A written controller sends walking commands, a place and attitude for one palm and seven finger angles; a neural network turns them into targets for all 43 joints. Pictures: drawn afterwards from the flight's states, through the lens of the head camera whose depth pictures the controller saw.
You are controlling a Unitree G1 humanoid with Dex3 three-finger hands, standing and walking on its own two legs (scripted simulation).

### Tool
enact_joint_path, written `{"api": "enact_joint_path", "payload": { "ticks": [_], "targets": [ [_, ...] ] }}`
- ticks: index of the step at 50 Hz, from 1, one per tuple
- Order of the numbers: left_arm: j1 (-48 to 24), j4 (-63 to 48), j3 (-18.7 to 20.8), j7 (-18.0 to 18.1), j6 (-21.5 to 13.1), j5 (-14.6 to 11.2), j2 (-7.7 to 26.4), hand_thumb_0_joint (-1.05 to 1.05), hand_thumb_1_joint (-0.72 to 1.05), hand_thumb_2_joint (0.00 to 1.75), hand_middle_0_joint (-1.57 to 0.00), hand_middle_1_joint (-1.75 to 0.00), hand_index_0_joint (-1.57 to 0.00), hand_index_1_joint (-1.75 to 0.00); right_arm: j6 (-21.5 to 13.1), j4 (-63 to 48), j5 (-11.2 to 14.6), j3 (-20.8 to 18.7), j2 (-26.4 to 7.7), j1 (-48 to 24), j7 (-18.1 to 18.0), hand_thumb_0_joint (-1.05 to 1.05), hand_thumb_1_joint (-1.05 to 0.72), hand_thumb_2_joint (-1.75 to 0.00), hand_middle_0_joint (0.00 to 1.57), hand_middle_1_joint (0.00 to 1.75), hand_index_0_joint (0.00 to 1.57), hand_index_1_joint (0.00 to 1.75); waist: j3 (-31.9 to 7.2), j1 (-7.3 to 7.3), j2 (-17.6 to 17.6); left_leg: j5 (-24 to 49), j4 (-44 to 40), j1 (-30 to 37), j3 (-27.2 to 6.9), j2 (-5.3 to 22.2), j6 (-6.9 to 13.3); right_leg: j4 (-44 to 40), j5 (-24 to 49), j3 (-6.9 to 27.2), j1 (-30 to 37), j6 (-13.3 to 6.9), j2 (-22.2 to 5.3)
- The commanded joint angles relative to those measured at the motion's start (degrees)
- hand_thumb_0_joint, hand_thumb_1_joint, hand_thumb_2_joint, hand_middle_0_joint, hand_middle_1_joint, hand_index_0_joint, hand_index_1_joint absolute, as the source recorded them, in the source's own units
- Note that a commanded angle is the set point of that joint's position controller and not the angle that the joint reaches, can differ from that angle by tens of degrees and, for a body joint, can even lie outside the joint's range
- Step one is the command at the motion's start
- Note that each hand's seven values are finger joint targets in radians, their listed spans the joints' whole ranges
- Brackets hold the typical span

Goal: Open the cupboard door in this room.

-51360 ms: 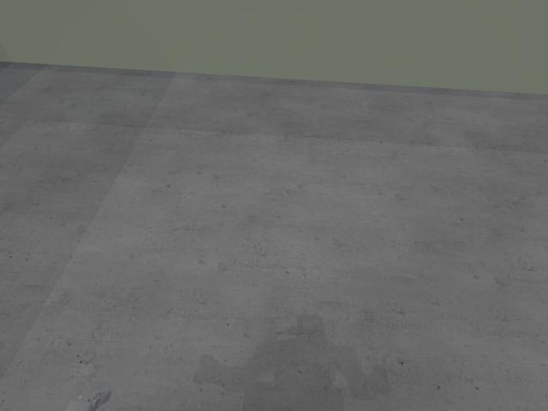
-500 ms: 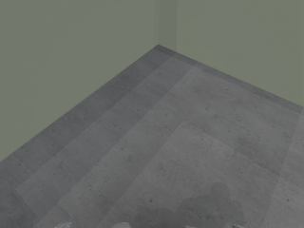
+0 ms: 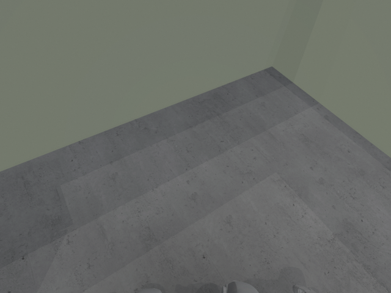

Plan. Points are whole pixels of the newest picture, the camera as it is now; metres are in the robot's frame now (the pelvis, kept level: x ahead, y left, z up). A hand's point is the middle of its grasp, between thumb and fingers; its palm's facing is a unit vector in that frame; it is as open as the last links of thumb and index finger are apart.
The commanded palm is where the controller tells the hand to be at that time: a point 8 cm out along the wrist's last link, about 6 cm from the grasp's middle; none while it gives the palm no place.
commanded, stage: turn to face it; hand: left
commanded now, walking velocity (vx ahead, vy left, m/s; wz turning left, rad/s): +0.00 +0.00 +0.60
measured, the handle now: out of the picture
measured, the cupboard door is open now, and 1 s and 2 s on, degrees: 47 47 47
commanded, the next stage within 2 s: none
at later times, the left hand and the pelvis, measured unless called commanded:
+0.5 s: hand out of the picture -0.01 +0.17 -0.17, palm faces +0.32 -0.93 -0.20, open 7.4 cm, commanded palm none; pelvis -0.01 -0.03 +0.00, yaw +19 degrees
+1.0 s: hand out of the picture -0.03 +0.15 -0.14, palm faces +0.56 -0.78 -0.28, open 7.4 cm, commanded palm none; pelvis +0.01 -0.07 +0.01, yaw +36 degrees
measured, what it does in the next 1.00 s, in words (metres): steps on the spot, turning left: right foot, then left foot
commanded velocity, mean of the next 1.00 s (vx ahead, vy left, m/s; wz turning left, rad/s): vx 0.00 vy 0.00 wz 0.60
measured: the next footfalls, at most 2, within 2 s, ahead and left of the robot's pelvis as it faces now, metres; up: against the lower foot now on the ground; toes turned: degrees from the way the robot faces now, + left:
right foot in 0.16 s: +0.06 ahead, -0.16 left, +0.00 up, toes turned +3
left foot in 0.52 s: +0.00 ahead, +0.10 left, +0.00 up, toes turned +23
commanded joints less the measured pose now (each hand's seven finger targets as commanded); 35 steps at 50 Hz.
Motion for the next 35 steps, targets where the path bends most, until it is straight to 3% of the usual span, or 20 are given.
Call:
{"api": "enact_joint_path", "payload": {
  "ticks": [1, 4, 6, 7, 8, 9, 10, 11, 12, 14, 17, 20, 23, 24, 25, 26, 27, 29, 31, 35],
  "targets": [
    [-1.0, -5.7, 1.3, 0.2, -2.2, -0.3, 3.7, 0.0, 0.9, 0.9, -0.2, -0.3, -0.2, -0.3, -0.7, -3.5, 0.0, -3.5, -13.1, 1.4, -1.1, 0.0, -0.9, -0.9, 0.2, 0.3, 0.2, 0.3, -7.2, -1.43, 12.9, 11.3, -13.5, 6.1, -14.7, 12.1, 8.2, -6.5, 1.6, 2.2, -0.4, -0.2, 1.4],
    [0.3, -5.6, 1.2, 0.3, -2.5, -0.5, 3.2, 0.0, 0.9, 0.9, -0.2, -0.3, -0.2, -0.3, -0.1, -3.8, -0.1, -4.0, -13.6, 0.4, -0.8, 0.0, -0.9, -0.9, 0.2, 0.3, 0.2, 0.3, -7.0, -1.0, 14.2, 7.1, -12.8, 1.7, -16.8, 11.2, 7.9, -17.0, 1.9, 0.8, 7.4, -0.8, 3.7],
    [5.3, -4.5, 1.6, 0.5, -2.9, -0.6, 4.1, 0.0, 0.9, 0.9, -0.2, -0.3, -0.2, -0.3, 0.2, -4.7, 0.3, -4.2, -13.3, -2.0, -0.7, 0.0, -0.9, -0.9, 0.2, 0.3, 0.2, 0.3, -7.6, 1.61, 11.6, 3.2, -9.3, -4.4, -16.6, 8.9, 6.1, -28.6, 9.1, 0.1, 17.1, -1.1, 4.7],
    [8.2, -4.0, 2.3, 0.8, -3.4, -0.1, 6.9, 0.0, 0.9, 0.9, -0.2, -0.3, -0.2, -0.3, 0.4, -5.7, 0.8, -4.1, -11.2, -3.2, -0.4, 0.0, -0.9, -0.9, 0.2, 0.3, 0.2, 0.3, -7.0, 3.39, 4.9, -3.3, -3.3, -10.9, -13.3, 4.4, 3.2, -38.5, 7.8, 4.6, 23.2, -2.1, 0.5],
    [9.1, -4.2, 3.5, 1.3, -3.9, 0.9, 12.6, 0.0, 0.9, 0.9, -0.2, -0.3, -0.2, -0.3, 0.6, -6.7, 1.1, -3.5, -6.7, -2.8, -0.1, 0.0, -0.9, -0.9, 0.2, 0.3, 0.2, 0.3, -5.9, 4.2, -13.0, -15.2, 12.1, -20.4, -3.5, -3.9, -1.7, -48.5, -0.3, 23.3, 25.6, -7.8, -15.8],
    [6.8, -5.4, 3.0, 1.6, -3.7, 0.5, 14.0, 0.0, 0.9, 0.9, -0.2, -0.3, -0.2, -0.3, 0.5, -7.3, 0.8, -3.7, -8.4, -4.6, 0.4, 0.0, -0.9, -0.9, 0.2, 0.3, 0.2, 0.3, -4.1, 4.17, -15.7, -19.8, 27.4, -18.0, -3.1, -2.2, -1.7, -51.0, 0.9, 28.4, 16.1, -12.1, -23.4],
    [1.9, -6.7, 2.2, 1.5, -3.7, 0.3, 11.3, 0.0, 0.9, 0.9, -0.2, -0.3, -0.2, -0.3, 0.7, -6.8, 0.5, -3.8, -8.6, -2.5, 0.8, 0.0, -0.9, -0.9, 0.2, 0.3, 0.2, 0.3, -3.1, 0.85, -9.9, -15.9, 33.6, -16.0, -4.9, -0.2, -1.3, -50.1, 0.3, 22.0, 11.6, -13.0, -20.4],
    [-0.9, -7.3, 1.9, 1.5, -4.1, 0.3, 9.2, 0.0, 0.9, 0.9, -0.2, -0.3, -0.2, -0.3, 1.3, -4.8, 0.4, -4.1, -8.3, -0.6, 1.1, 0.0, -0.9, -0.9, 0.2, 0.3, 0.2, 0.3, -3.4, -0.8, -10.7, -12.2, 37.6, -15.1, -3.7, 0.5, -1.8, -49.0, 1.6, 18.7, 10.1, -11.6, -16.9],
    [-2.8, -7.9, 1.6, 1.7, -3.9, 0.2, 7.9, 0.0, 0.9, 0.9, -0.2, -0.3, -0.2, -0.3, 1.8, -3.7, 0.5, -4.2, -7.7, 0.6, 1.3, 0.0, -0.9, -0.9, 0.2, 0.3, 0.2, 0.3, -3.4, -1.92, -10.2, -10.0, 39.0, -14.3, -2.5, 1.3, -2.4, -47.1, 6.8, 13.3, 10.4, -10.4, -14.6],
    [-1.8, -7.4, 0.9, 1.6, -4.3, 0.1, 6.4, 0.0, 0.9, 0.9, -0.2, -0.3, -0.2, -0.3, 1.6, -3.6, 0.7, -3.3, -6.3, -0.3, 1.6, 0.0, -0.9, -0.9, 0.2, 0.3, 0.2, 0.3, -3.3, -1.53, -9.8, -9.4, 33.2, -13.8, -0.2, 1.6, -3.6, -43.7, 22.6, 5.5, 14.4, -10.0, -12.0],
    [3.6, -5.5, 1.5, 1.8, -4.6, 0.3, 7.7, 0.0, 0.9, 0.9, -0.2, -0.3, -0.2, -0.3, 1.2, -4.2, 1.2, -2.5, -4.5, -3.5, 1.7, 0.0, -0.9, -0.9, 0.2, 0.3, 0.2, 0.3, -6.2, 1.43, -7.5, -11.4, 20.0, -11.5, 3.2, 1.0, -4.2, -39.3, 37.5, 2.5, 23.6, -10.6, -13.1],
    [5.8, -4.5, 2.3, 1.7, -4.5, 0.5, 10.0, 0.0, 0.9, 0.9, -0.2, -0.3, -0.2, -0.3, 0.4, -4.4, 1.4, -1.8, -4.0, -3.9, 1.6, 0.0, -0.9, -0.9, 0.2, 0.3, 0.2, 0.3, -8.4, 2.66, -7.7, -12.2, 9.8, -7.1, 5.2, 0.5, -3.5, -35.4, 42.9, 2.1, 26.3, -11.4, -15.5],
    [3.9, -4.2, 2.6, 1.2, -4.1, -0.1, 10.1, 0.0, 0.9, 0.9, -0.2, -0.3, -0.2, -0.3, -0.1, -3.3, 1.2, -2.1, -5.8, 1.0, 1.3, 0.0, -0.9, -0.9, 0.2, 0.3, 0.2, 0.3, -9.0, -0.4, -6.6, -0.7, -4.1, 4.0, 5.4, 0.0, -2.4, -29.1, 36.8, -2.1, 19.9, -7.2, -14.3],
    [3.2, -4.9, 2.3, 1.0, -3.8, -0.5, 8.7, 0.0, 0.9, 0.9, -0.2, -0.3, -0.2, -0.3, -0.4, -2.4, 1.0, -2.8, -8.5, 4.3, 1.2, 0.0, -0.9, -0.9, 0.2, 0.3, 0.2, 0.3, -10.3, -2.41, 0.2, 7.1, -9.3, 12.5, 1.2, 2.9, -1.0, -22.1, 29.3, -4.8, 13.0, -4.3, -12.5],
    [2.3, -6.8, 1.6, 0.5, -3.3, -0.9, 4.7, 0.0, 0.9, 0.9, -0.2, -0.3, -0.2, -0.3, -0.8, -2.0, 0.4, -4.5, -15.3, 8.0, 0.7, 0.0, -0.9, -0.9, 0.2, 0.3, 0.2, 0.3, -11.6, -4.58, 18.3, 23.7, -12.2, 20.3, -20.4, 18.5, 6.1, -8.9, 0.9, -7.4, -3.0, 0.6, -4.1],
    [-2.3, -8.7, 0.7, 0.8, -2.8, -0.5, 3.9, 0.0, 0.9, 0.9, -0.2, -0.3, -0.2, -0.3, -0.3, -0.8, 0.4, -5.1, -18.0, 11.6, 0.0, 0.0, -0.9, -0.9, 0.2, 0.3, 0.2, 0.3, -11.5, -6.42, 19.7, 34.8, -12.5, 19.5, -26.1, 24.3, 12.9, 0.3, -11.7, -1.4, -8.6, 0.8, -1.3],
    [-4.7, -9.6, 0.7, 0.8, -2.5, -0.3, 5.0, 0.0, 0.9, 0.9, -0.2, -0.3, -0.2, -0.3, -0.3, -1.0, 0.3, -4.8, -17.5, 11.5, -0.3, 0.0, -0.9, -0.9, 0.2, 0.3, 0.2, 0.3, -9.3, -6.12, 12.8, 28.1, -12.3, 15.7, -23.4, 24.3, 14.1, 3.9, -7.9, 2.2, -8.5, 0.1, -2.6],
    [-4.0, -7.0, 1.4, 0.7, -2.3, -0.1, 4.3, 0.0, 0.9, 0.9, -0.2, -0.3, -0.2, -0.3, -0.8, -2.2, 0.1, -4.0, -14.0, 5.1, -1.2, 0.0, -0.9, -0.9, 0.2, 0.3, 0.2, 0.3, -7.5, -3.31, 16.4, 18.9, -13.3, 9.7, -19.1, 16.8, 10.9, 5.1, -1.3, 3.9, -7.5, 0.0, -1.8],
    [-1.9, -5.8, 1.4, 0.3, -2.0, -0.2, 4.4, 0.0, 0.9, 0.9, -0.2, -0.3, -0.2, -0.3, -0.9, -2.9, 0.2, -3.3, -12.5, 1.8, -1.4, 0.0, -0.9, -0.9, 0.2, 0.3, 0.2, 0.3, -6.4, -1.39, 15.2, 17.3, -13.4, 7.9, -15.0, 13.1, 8.6, 2.2, 2.4, 3.7, -5.0, 0.1, -0.7],
    [-2.2, -5.9, 1.0, 0.2, -2.4, -0.5, 3.5, 0.0, 0.9, 0.9, -0.2, -0.3, -0.2, -0.3, -0.8, -2.8, 0.1, -3.8, -12.9, 2.7, -1.2, 0.0, -0.9, -0.9, 0.2, 0.3, 0.2, 0.3, -8.8, -1.85, 12.2, 17.4, -12.1, 9.0, -15.5, 11.9, 8.7, -9.3, 1.6, 2.3, 0.5, 0.0, 1.8]
  ]
}}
